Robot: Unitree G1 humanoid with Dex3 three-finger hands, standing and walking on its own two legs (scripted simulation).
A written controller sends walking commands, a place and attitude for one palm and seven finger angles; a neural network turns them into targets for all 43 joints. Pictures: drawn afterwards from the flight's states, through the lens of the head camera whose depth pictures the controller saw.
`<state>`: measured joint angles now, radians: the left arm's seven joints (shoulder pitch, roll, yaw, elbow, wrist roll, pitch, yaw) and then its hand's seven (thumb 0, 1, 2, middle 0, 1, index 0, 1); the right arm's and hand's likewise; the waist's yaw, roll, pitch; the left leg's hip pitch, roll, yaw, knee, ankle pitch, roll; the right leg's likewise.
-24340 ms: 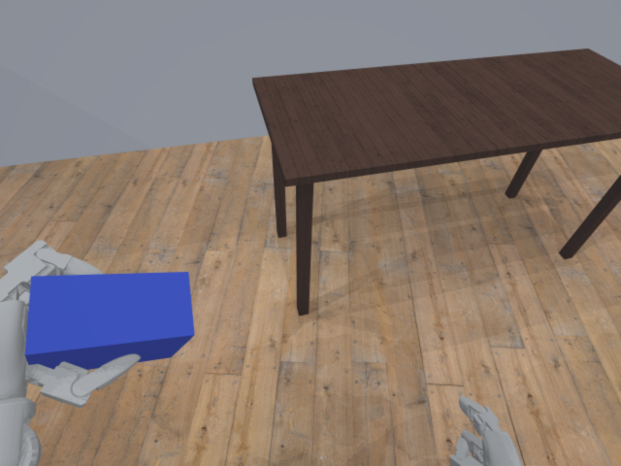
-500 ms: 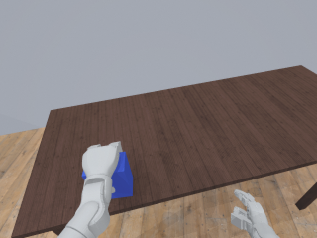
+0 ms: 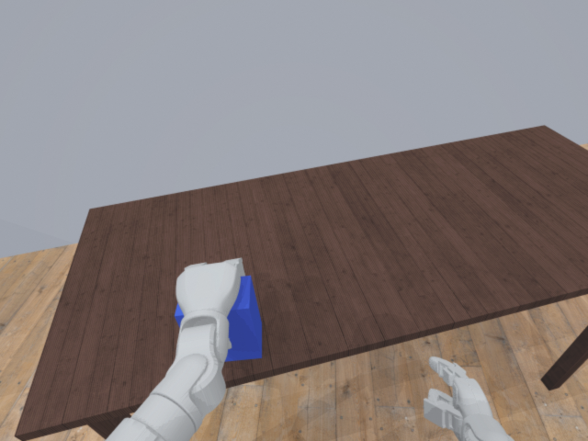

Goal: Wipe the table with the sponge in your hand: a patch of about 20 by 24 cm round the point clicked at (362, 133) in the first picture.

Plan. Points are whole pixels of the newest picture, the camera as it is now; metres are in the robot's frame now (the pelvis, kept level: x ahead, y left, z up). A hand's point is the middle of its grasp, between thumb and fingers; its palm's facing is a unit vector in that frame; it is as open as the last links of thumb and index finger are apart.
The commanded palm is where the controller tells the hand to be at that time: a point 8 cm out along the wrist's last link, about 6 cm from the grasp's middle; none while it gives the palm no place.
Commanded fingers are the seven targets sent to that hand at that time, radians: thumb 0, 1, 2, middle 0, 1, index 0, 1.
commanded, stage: wipe forward along the third lane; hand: left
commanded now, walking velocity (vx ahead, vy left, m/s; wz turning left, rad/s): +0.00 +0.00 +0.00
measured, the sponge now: (226, 329) +0.29 +0.17 -0.02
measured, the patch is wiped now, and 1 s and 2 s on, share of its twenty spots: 0.80 0.90 1.00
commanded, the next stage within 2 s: wipe back along the third lane in 1.56 s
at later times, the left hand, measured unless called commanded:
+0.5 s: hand (225, 282) +0.34 +0.17 +0.03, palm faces -0.03 -0.03 -1.00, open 10.4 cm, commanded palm +0.32 +0.17 +0.06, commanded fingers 0.00 0.10 1.30 -1.20 -1.60 -1.20 -1.60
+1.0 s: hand (227, 257) +0.40 +0.19 +0.03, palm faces -0.07 +0.00 -1.00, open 10.3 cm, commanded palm +0.38 +0.19 +0.07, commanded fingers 0.00 0.10 1.30 -1.20 -1.60 -1.20 -1.60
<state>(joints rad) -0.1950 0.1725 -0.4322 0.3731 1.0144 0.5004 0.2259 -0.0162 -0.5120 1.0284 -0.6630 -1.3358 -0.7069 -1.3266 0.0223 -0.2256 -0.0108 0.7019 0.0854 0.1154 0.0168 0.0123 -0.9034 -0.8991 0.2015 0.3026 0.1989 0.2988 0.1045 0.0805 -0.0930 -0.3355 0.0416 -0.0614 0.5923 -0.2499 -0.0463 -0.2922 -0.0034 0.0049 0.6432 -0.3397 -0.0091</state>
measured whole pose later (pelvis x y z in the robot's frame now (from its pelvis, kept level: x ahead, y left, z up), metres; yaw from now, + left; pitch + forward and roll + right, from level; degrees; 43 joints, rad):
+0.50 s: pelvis -0.02 +0.00 -0.01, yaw -1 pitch +3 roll +1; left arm -0.48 0.15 -0.30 0.73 1.02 0.46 0.27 -0.01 -0.55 1.03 -0.71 -1.30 -0.75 -1.29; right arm 0.09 -0.23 -0.01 0.74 0.08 0.12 -0.05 0.01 -0.90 -0.90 0.20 0.30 0.20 0.30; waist 0.05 0.05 -0.12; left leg -0.46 0.04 -0.06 0.63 -0.24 -0.04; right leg -0.43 0.00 0.01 0.70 -0.33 -0.01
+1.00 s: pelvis -0.02 +0.00 -0.01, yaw -1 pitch +8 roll +0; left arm -0.71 0.21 -0.21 1.01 1.01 0.40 0.30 0.00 -0.56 1.04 -0.72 -1.30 -0.76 -1.29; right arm 0.18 -0.24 -0.02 0.76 0.07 0.10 -0.06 0.01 -0.90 -0.90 0.20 0.30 0.20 0.30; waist -0.01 0.05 -0.14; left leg -0.58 0.06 -0.05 0.67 -0.24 -0.03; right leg -0.55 0.02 0.02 0.72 -0.32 -0.01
